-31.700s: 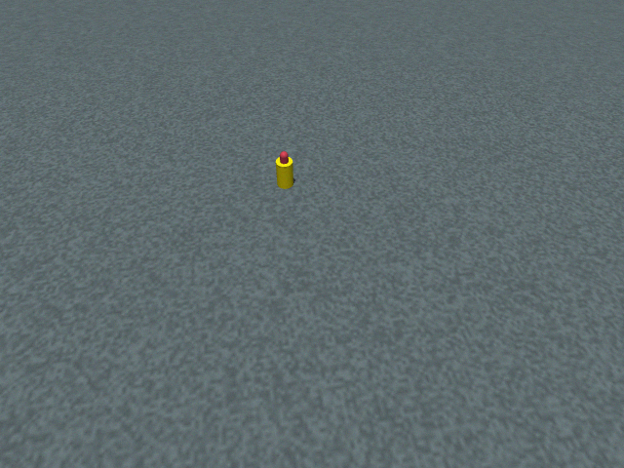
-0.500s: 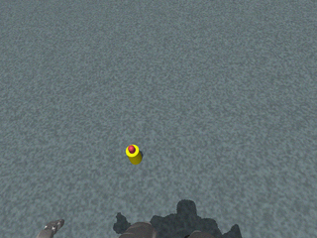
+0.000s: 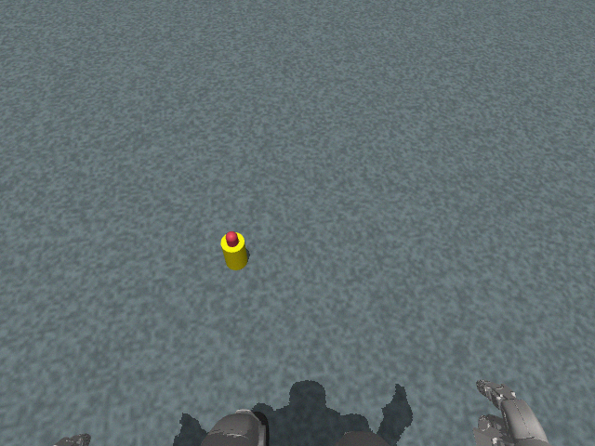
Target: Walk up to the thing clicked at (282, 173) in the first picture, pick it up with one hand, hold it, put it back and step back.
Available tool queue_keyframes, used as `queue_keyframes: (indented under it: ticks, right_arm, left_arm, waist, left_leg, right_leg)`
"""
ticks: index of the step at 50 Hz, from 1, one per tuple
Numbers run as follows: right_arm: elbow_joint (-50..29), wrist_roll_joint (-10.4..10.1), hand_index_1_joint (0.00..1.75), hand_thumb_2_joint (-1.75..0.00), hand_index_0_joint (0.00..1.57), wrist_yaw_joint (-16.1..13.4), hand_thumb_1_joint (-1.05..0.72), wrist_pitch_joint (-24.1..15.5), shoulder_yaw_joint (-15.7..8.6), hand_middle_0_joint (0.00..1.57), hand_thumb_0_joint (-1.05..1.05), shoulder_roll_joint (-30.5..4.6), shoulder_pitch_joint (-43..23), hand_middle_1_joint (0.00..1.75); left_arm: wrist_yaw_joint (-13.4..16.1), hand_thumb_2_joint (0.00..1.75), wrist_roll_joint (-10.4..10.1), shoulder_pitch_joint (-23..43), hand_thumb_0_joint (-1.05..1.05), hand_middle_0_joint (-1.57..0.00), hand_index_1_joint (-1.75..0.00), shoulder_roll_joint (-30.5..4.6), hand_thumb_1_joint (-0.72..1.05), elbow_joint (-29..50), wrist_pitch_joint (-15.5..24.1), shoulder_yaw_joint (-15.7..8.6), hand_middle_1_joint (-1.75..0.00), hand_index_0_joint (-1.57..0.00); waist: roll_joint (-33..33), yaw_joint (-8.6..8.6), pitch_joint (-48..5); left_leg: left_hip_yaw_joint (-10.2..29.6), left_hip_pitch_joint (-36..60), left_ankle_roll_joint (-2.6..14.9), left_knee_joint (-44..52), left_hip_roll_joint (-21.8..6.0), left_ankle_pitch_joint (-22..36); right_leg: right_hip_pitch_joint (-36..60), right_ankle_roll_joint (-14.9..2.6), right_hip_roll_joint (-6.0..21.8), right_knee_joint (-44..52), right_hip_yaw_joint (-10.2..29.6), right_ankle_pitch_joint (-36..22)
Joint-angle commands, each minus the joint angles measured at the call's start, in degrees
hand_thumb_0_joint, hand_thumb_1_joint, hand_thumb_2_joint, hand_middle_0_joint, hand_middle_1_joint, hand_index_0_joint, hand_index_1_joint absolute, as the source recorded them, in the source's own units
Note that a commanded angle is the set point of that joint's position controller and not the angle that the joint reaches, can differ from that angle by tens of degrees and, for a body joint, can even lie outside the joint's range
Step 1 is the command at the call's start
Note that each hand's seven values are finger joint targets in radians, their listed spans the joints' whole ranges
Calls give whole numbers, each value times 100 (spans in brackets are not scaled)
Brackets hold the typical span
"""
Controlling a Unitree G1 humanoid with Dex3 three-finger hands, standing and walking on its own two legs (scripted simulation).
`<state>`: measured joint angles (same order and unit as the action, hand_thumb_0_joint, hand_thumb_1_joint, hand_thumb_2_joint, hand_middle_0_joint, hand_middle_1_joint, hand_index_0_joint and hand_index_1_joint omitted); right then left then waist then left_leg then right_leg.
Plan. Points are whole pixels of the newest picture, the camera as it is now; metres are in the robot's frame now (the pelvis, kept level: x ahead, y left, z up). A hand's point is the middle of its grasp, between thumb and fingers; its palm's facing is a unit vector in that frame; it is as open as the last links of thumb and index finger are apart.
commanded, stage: step back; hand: left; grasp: from the side
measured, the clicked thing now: (234, 248) +0.74 +0.24 -0.67
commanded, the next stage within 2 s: stand in 1.96 s
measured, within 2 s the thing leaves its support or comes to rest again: neither
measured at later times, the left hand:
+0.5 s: hand out of the picture -0.04 +0.28 -0.15, palm faces +0.06 -0.91 -0.41, open 7.4 cm
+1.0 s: hand out of the picture -0.27 +0.26 -0.14, palm faces +0.00 -0.92 -0.40, open 7.4 cm
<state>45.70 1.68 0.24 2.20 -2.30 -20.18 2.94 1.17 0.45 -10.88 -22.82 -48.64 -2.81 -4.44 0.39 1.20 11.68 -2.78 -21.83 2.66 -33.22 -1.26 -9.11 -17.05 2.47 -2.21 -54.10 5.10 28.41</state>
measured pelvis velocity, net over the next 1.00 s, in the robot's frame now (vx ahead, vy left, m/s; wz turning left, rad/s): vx -0.31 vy -0.01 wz -0.02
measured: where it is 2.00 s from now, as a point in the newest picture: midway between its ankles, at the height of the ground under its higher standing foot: outside the picture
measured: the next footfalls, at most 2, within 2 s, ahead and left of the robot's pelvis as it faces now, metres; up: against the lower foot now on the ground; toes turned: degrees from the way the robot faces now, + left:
right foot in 0.06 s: -0.03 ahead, -0.14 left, +0.00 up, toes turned +1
left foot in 0.44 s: -0.16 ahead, +0.12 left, +0.00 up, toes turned +2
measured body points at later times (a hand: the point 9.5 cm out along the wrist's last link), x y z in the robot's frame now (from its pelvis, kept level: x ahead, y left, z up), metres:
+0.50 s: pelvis -0.18 +0.01 -0.01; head -0.11 +0.02 +0.43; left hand -0.04 +0.33 -0.12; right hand -0.10 -0.31 -0.13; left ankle -0.20 +0.12 -0.73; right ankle -0.08 -0.13 -0.72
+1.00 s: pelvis -0.31 -0.01 +0.00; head -0.29 -0.02 +0.45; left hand -0.27 +0.31 -0.11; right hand -0.21 -0.32 -0.12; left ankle -0.29 +0.13 -0.70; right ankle -0.33 -0.13 -0.73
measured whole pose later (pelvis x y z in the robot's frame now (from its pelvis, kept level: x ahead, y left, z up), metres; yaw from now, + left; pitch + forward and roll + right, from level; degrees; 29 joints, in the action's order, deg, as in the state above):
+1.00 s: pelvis -0.31 -0.01 +0.00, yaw -1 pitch -2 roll +1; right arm 52.3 0.9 0.4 2.2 -2.9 -22.3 9.8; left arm -0.4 2.6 -14.7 -20.3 -54.8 -1.2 -3.3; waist -1.6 1.8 4.0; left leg 4.2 -21.7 -0.1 -48.9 1.9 -24.9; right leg -12.5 -0.6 0.1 -35.3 2.3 20.6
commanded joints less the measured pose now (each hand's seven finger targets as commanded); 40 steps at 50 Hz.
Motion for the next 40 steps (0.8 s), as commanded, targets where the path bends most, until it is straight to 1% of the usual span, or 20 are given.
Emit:
queue_keyframes:
  ticks: [1,3,4,5,6,7,10,11,15,18,20,22,23,24,25,29,33,36,38,40]
  right_arm:
    - [-355,20,30,-90,20,-79,-90,45,-537,20,0,-1634,149,30]
    - [-375,-33,30,-90,20,-56,-90,122,-533,20,0,-1653,-28,30]
    - [-351,-76,30,-90,20,-43,-90,135,-472,20,0,-1426,90,30]
    - [-402,-115,30,-90,20,-35,-90,115,-372,20,0,-1106,138,30]
    - [-467,-60,30,-90,20,-130,-90,126,-444,20,0,-1190,-242,30]
    - [-370,-64,30,-90,20,-164,-90,144,-552,20,0,-1470,-62,30]
    - [117,-157,30,-90,20,-108,-90,117,-463,20,0,-1255,810,30]
    - [142,-141,30,-90,20,-138,-90,84,-387,20,0,-1149,895,30]
    - [-40,-120,30,-90,20,-178,-90,-24,-298,20,0,-1164,682,30]
    - [-85,-56,30,-90,20,-183,-90,-78,-279,20,0,-1102,719,30]
    - [96,-24,30,-90,20,-170,-90,-92,-328,20,0,-1131,1036,30]
    - [280,21,30,-90,20,-173,-90,-98,-430,20,0,-1282,1465,30]
    - [258,81,30,-90,20,-166,-90,-90,-518,20,0,-1657,1434,30]
    - [77,105,30,-90,20,-104,-90,-55,-567,20,0,-2160,957,30]
    - [-4,95,30,-90,20,-91,-90,-71,-614,20,0,-2454,899,30]
    - [-161,111,30,-90,20,-200,-90,-126,-366,20,0,-1530,160,30]
    - [-80,6,30,-90,20,-175,-90,-123,-362,20,0,-1335,665,30]
    - [-28,38,30,-90,20,-163,-90,-131,-428,20,0,-1508,823,30]
    - [-35,65,30,-90,20,-119,-90,-90,-454,20,0,-1622,732,30]
    - [-105,2,30,-90,20,-92,-90,-26,-453,20,0,-1687,385,30]
  left_arm:
    - [23,90,46,-804,0,-20,-30,-952,90,146,199,-289,-30,-20]
    - [-10,90,84,-1328,0,-20,-30,-985,90,-96,217,-340,-30,-20]
    - [-17,90,174,-1243,0,-20,-30,-1197,90,-50,245,-411,-30,-20]
    - [-24,90,248,-948,0,-20,-30,-1559,90,135,262,-508,-30,-20]
    - [-16,90,260,-307,0,-20,-30,-2170,90,417,218,-600,-30,-20]
    - [50,90,217,309,0,-20,-30,-2139,90,621,257,-597,-30,-20]
    - [81,90,204,1035,0,-20,-30,-1260,90,731,277,-414,-30,-20]
    - [73,90,204,860,0,-20,-30,-1169,90,715,260,-429,-30,-20]
    - [130,90,240,65,0,-20,-30,-1156,90,656,214,-426,-30,-20]
    - [168,90,215,-43,0,-20,-30,-1247,90,670,142,-422,-30,-20]
    - [148,90,131,92,0,-20,-30,-1272,90,674,79,-375,-30,-20]
    - [101,90,71,270,0,-20,-30,-1196,90,793,2,-268,-30,-20]
    - [79,90,28,230,0,-20,-30,-989,90,846,-18,-201,-30,-20]
    - [128,90,-27,438,0,-20,-30,-933,90,913,-9,-202,-30,-20]
    - [203,90,49,858,0,-20,-30,-1138,90,907,-13,-314,-30,-20]
    - [118,90,-73,136,0,-20,-30,-1061,90,511,-45,-263,-30,-20]
    - [90,90,60,160,0,-20,-30,-867,90,504,113,-201,-30,-20]
    - [26,90,84,233,0,-20,-30,-894,90,458,240,-172,-30,-20]
    - [-1,90,104,36,0,-20,-30,-905,90,306,315,-187,-30,-20]
    - [-14,90,158,-583,0,-20,-30,-902,90,-101,364,-196,-30,-20]
  waist:
    - [-1180,-109,-1856]
    - [-983,132,-1919]
    - [-302,104,-1760]
    - [1041,91,-1354]
    - [1745,394,-857]
    - [1625,120,-437]
    - [614,-511,-540]
    - [715,-413,-722]
    - [974,121,-1077]
    - [1255,202,-1420]
    - [1292,100,-1607]
    - [779,-110,-1645]
    - [-360,-74,-1646]
    - [-1454,-89,-1422]
    - [-1690,-474,-1263]
    - [-794,143,-1088]
    - [-948,-128,-1304]
    - [-1024,-354,-1572]
    - [-1173,-350,-1787]
    - [-993,13,-1894]
  left_leg:
    - [1510,1279,899,883,-1304,258]
    - [1348,602,580,736,-1100,-655]
    - [1181,-102,253,223,-727,-1353]
    - [696,-1125,-178,-1009,195,-1935]
    - [1007,-816,-401,-2515,696,-2472]
    - [1505,-458,-431,-3480,359,-2219]
    - [1383,-419,-371,-3826,1061,-1387]
    - [1288,-504,-405,-3851,1094,-1354]
    - [973,-954,-524,-2508,653,-1945]
    - [697,-489,-420,-992,261,-2158]
    - [411,119,-309,168,276,-1487]
    - [504,1024,-183,1112,165,56]
    - [1971,1351,179,1172,-846,793]
    - [2990,1169,898,1315,-1755,1513]
    - [3542,191,1562,1499,-2239,1444]
    - [1403,619,841,818,-1057,2261]
    - [1426,1827,1052,444,-1139,2497]
    - [1498,1999,1086,547,-1227,1288]
    - [1488,1867,956,450,-1163,598]
    - [1275,1177,740,192,-1099,120]
  right_leg:
    - [394,-190,168,1824,-416,-508]
    - [1104,-410,139,2725,-540,-1102]
    - [1228,-625,503,3043,336,-688]
    - [953,-1028,1593,3579,2062,-10]
    - [-814,-1938,2698,4122,2950,22]
    - [-1659,-2102,2919,4280,3137,54]
    - [-941,-1149,1357,3411,430,-1949]
    - [-585,-993,1170,3230,228,-2245]
    - [1149,-1264,1530,2795,499,-2847]
    - [1680,-1293,1782,2331,603,-3872]
    - [1578,-1178,1608,1894,442,-4104]
    - [700,-819,1373,1431,274,-3485]
    - [-248,-517,796,772,-91,-2113]
    - [-1132,-324,-103,-124,-614,691]
    - [-746,-252,-101,-1206,154,1168]
    - [-1135,-368,-382,-2214,532,-17]
    - [-1176,-85,-80,-679,178,131]
    - [-678,-104,158,919,-185,86]
    - [-152,-199,74,1959,-407,-76]
    - [829,-420,48,3325,-557,-1024]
